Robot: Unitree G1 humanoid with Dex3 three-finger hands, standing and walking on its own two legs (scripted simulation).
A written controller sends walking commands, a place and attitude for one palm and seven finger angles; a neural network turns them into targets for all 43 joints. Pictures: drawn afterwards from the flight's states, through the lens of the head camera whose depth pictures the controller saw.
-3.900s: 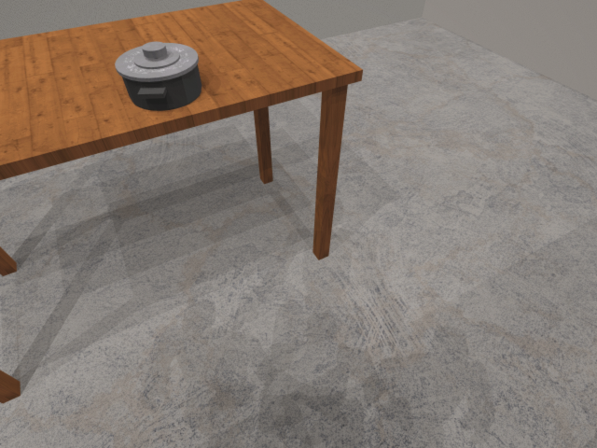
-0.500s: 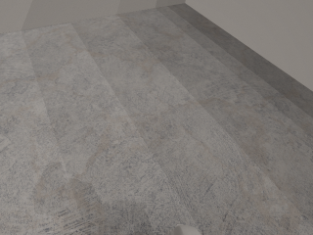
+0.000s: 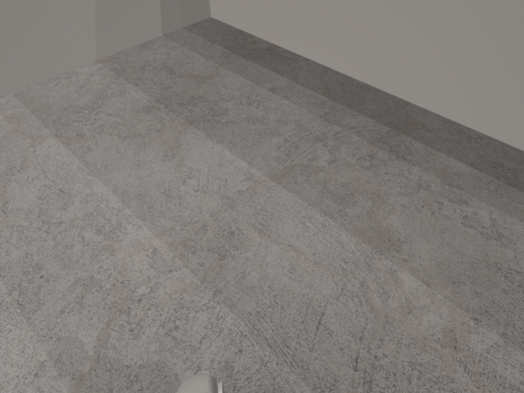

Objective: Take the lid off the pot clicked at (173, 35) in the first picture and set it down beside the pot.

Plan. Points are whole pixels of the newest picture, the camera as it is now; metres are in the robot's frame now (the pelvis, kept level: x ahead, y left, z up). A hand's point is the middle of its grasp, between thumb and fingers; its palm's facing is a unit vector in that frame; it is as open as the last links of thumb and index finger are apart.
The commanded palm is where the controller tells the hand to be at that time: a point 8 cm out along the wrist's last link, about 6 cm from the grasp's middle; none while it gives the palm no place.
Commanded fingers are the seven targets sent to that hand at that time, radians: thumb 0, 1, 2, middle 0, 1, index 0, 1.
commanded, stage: turn to face it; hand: left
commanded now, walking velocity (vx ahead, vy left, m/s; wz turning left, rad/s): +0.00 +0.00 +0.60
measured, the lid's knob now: out of the picture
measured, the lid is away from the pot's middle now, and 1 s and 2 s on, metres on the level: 0.00 0.00 0.00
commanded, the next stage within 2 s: none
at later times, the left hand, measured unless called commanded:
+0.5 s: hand out of the picture +0.11 +0.22 -0.16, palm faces +0.28 -0.93 -0.25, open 7.4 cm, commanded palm none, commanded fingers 0.00 0.90 0.90 -0.20 -0.30 -0.20 -0.30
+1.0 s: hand out of the picture -0.03 +0.18 -0.19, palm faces +0.60 -0.76 -0.25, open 7.4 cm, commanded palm none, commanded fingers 0.00 0.90 0.90 -0.20 -0.30 -0.20 -0.30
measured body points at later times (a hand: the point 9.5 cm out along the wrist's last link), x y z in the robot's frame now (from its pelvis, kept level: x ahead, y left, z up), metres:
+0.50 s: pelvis +0.06 +0.00 +0.00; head +0.10 +0.01 +0.45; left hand +0.09 +0.27 -0.14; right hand +0.17 -0.23 -0.15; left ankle +0.11 +0.11 -0.74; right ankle +0.10 -0.15 -0.70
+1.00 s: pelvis +0.06 -0.02 -0.02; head +0.10 +0.03 +0.43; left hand -0.06 +0.22 -0.17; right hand +0.33 -0.15 -0.14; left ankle +0.00 +0.07 -0.74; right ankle +0.11 -0.15 -0.73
